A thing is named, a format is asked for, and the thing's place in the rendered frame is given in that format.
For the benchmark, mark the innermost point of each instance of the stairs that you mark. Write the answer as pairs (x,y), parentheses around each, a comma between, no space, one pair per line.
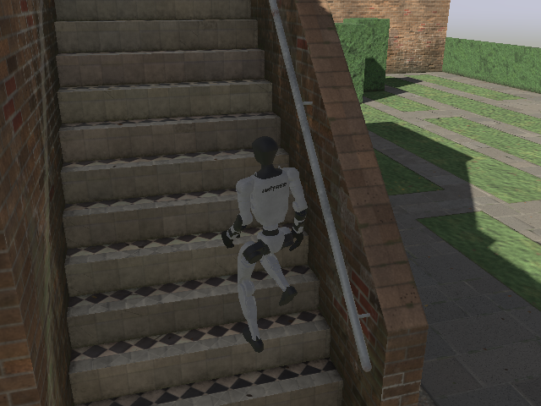
(160,102)

